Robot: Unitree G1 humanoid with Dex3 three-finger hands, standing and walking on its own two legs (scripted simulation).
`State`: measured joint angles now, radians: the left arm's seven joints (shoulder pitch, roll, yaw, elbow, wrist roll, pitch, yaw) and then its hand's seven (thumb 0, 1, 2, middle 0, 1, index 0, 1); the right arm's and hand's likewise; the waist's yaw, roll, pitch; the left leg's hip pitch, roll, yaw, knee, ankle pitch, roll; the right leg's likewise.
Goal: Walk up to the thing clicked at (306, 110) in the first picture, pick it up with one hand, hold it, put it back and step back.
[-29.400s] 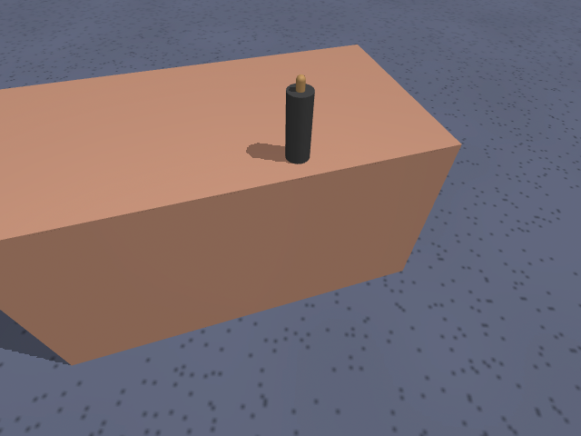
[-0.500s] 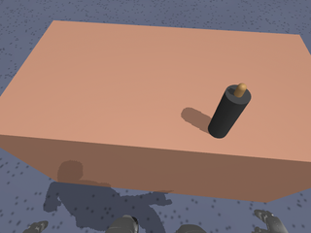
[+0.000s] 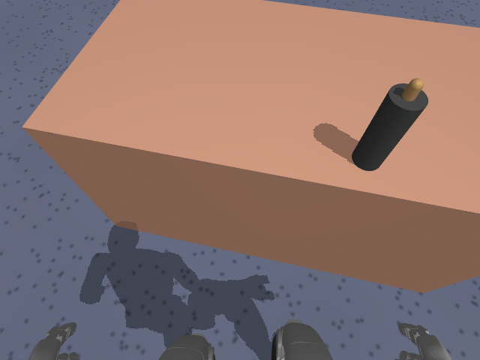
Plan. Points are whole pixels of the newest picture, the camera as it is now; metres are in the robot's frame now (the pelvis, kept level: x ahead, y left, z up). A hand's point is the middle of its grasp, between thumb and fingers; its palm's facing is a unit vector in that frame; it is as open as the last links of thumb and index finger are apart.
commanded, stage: step back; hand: right
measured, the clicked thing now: (388, 126) +0.52 -0.28 +0.01
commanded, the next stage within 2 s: none
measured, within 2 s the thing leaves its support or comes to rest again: neither
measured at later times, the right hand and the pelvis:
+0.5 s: hand out of the picture -0.05 -0.26 -0.15, palm faces +0.12 +0.94 -0.32, open 7.4 cm; pelvis -0.14 +0.01 +0.01, yaw -9 degrees
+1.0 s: hand out of the picture -0.23 -0.22 -0.13, palm faces +0.06 +0.92 -0.40, open 7.4 cm; pelvis -0.30 +0.05 +0.01, yaw -7 degrees
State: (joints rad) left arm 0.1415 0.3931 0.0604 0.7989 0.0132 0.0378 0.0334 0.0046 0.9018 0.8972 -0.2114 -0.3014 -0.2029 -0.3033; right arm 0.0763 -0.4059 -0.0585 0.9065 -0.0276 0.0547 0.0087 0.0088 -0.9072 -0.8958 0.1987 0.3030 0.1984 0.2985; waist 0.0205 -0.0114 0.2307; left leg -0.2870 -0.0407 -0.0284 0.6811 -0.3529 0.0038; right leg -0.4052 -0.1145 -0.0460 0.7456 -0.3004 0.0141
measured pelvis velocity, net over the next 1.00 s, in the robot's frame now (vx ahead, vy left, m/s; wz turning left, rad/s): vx -0.30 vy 0.05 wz -0.13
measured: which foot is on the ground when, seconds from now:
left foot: down 0.00-0.40, up 0.42-0.74, down 0.76-1.00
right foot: down 0.00-0.00, up 0.02-0.36, down 0.38-0.78, up 0.80-1.00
